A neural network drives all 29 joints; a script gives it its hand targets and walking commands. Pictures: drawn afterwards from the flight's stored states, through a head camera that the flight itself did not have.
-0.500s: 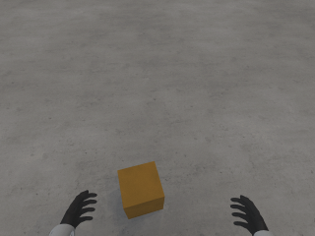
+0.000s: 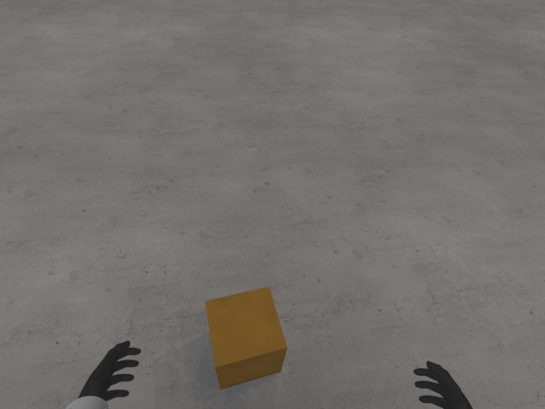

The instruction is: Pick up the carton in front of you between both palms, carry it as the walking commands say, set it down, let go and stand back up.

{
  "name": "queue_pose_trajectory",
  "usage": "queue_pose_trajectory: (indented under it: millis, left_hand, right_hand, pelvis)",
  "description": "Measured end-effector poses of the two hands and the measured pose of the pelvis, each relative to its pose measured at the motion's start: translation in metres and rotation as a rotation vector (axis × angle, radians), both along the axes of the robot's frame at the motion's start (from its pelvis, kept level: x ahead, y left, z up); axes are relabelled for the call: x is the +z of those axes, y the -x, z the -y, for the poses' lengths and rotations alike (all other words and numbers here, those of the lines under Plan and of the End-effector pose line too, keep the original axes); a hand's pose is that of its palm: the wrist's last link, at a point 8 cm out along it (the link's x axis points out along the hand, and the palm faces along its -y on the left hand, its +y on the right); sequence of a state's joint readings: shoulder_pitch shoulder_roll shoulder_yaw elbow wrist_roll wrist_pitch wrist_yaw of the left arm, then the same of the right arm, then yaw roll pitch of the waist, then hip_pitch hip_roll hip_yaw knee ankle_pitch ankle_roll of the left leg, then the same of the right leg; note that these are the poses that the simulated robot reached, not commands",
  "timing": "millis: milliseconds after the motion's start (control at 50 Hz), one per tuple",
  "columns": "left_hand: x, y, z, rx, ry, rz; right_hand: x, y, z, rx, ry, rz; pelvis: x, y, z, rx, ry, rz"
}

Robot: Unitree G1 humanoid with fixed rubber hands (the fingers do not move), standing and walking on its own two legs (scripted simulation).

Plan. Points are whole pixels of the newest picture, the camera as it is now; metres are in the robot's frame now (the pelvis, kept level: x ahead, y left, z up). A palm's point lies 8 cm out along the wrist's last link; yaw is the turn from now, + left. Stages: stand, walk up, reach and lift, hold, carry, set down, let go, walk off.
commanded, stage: stand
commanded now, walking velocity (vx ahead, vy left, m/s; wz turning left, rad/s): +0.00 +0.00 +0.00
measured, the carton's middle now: (244, 338) +0.44 +0.08 -0.64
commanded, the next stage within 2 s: none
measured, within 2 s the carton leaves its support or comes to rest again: neither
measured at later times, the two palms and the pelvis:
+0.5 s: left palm (79, 397) +0.15 +0.29 -0.10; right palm out of the picture +0.13 -0.28 -0.08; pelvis +0.02 +0.01 +0.00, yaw -2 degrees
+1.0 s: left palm out of the picture +0.11 +0.31 -0.10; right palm out of the picture +0.10 -0.30 -0.08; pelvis +0.00 +0.01 +0.01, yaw -2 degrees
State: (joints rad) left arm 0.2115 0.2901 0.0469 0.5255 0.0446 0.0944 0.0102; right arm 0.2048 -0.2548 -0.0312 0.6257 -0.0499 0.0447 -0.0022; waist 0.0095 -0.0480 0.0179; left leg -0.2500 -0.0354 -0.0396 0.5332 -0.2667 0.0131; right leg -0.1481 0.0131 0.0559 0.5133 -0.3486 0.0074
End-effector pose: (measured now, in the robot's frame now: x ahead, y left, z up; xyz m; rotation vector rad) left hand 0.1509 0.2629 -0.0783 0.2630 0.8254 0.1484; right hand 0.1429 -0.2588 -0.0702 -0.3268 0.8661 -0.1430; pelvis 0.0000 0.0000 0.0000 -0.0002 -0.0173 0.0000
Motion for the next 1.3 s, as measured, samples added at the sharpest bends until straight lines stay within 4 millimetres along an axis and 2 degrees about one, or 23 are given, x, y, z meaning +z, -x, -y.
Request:
queue_pose_trajectory:
  millis: [80,160,380,520,1000,1300]
  left_hand:
    - [-0.012,0.009,-0.017,-0.003,-0.021,-0.052]
    - [-0.02,0.013,-0.025,-0.007,-0.032,-0.097]
    - [-0.022,-0.002,-0.029,-0.028,-0.045,-0.122]
    - [-0.021,-0.002,-0.033,-0.026,-0.057,-0.135]
    - [-0.025,0.045,-0.043,0.002,-0.075,-0.243]
    - [-0.025,0.061,-0.048,0.01,-0.085,-0.281]
  right_hand:
    - [0.002,0.009,0.021,-0.04,0.062,-0.037]
    - [0.005,0.01,0.03,-0.064,0.091,-0.052]
    - [-0.002,0.006,0.024,-0.086,0.074,-0.081]
    - [-0.007,0.012,0.024,-0.098,0.064,-0.105]
    - [-0.01,0.045,0.037,-0.115,0.074,-0.185]
    - [-0.012,0.058,0.041,-0.118,0.075,-0.22]
  pelvis:
    - [0.0,-0.005,-0.004,-0.009,0.001,-0.016]
    - [0.0,-0.01,-0.007,-0.017,0.003,-0.023]
    - [0.002,-0.02,-0.012,-0.029,0.003,-0.019]
    - [0.003,-0.021,-0.013,-0.03,0.002,-0.009]
    - [0.009,-0.004,-0.011,-0.028,0.004,0.017]
    - [0.011,0.004,-0.011,-0.024,0.005,0.022]
